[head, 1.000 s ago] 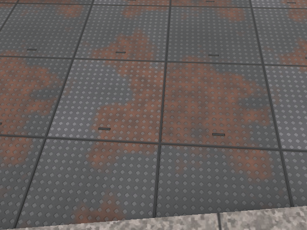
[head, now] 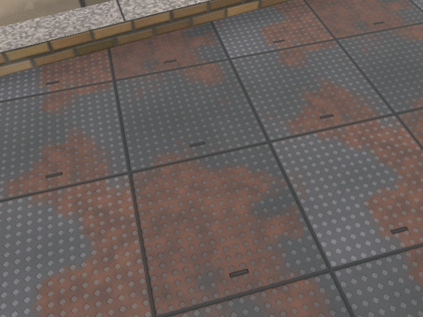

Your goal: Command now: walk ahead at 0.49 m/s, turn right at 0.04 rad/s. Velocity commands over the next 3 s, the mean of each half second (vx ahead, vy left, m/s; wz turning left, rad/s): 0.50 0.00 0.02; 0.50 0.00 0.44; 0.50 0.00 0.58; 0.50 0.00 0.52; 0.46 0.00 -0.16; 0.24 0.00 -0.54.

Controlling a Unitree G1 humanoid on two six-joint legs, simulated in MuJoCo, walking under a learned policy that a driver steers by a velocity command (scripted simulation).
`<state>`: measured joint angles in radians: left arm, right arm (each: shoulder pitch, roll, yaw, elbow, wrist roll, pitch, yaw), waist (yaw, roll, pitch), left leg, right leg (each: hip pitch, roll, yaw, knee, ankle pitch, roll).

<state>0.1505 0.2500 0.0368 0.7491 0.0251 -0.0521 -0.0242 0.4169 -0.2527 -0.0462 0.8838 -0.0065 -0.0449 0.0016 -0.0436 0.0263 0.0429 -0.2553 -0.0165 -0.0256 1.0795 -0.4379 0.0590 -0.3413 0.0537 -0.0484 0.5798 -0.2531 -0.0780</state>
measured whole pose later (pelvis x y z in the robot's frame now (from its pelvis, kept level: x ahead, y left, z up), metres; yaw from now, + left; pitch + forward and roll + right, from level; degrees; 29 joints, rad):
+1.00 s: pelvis +0.59 +0.03 -0.14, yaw +17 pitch +0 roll +1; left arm 0.06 0.23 0.03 0.81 0.04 -0.08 0.01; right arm 0.35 -0.27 -0.08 0.93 -0.02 -0.03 0.01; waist -0.06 0.02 0.03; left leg -0.30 -0.08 -0.06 1.01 -0.45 0.09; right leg -0.36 0.00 -0.03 0.55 -0.20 -0.04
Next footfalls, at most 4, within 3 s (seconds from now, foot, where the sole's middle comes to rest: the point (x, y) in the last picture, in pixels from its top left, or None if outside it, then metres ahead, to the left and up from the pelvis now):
0.50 left None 0.46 0.13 -0.91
0.90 right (227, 261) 0.71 -0.03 -0.91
1.42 left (147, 229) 0.86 0.27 -0.91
1.96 right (125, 162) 1.21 0.39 -0.91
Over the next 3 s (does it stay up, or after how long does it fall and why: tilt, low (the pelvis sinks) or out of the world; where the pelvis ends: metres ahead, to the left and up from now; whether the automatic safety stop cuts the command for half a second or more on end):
stays up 1.28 0.58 -0.14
